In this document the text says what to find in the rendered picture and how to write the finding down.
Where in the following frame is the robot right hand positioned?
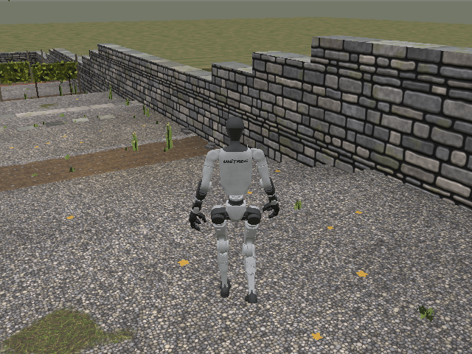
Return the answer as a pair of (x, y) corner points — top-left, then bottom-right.
(263, 203), (280, 218)

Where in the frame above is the robot left hand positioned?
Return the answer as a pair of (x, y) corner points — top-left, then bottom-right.
(189, 211), (206, 231)

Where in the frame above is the right robot upper arm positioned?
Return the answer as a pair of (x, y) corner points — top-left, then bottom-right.
(251, 148), (272, 189)

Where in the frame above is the robot right foot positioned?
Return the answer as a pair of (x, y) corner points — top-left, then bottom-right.
(245, 292), (257, 303)

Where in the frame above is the robot right shin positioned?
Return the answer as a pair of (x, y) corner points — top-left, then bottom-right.
(244, 244), (256, 294)

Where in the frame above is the left robot forearm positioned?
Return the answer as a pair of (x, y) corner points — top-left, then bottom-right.
(191, 179), (207, 214)

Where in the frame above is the right robot forearm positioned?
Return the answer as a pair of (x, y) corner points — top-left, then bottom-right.
(264, 177), (278, 205)

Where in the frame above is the left robot upper arm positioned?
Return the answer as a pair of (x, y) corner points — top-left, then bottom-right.
(200, 149), (220, 191)

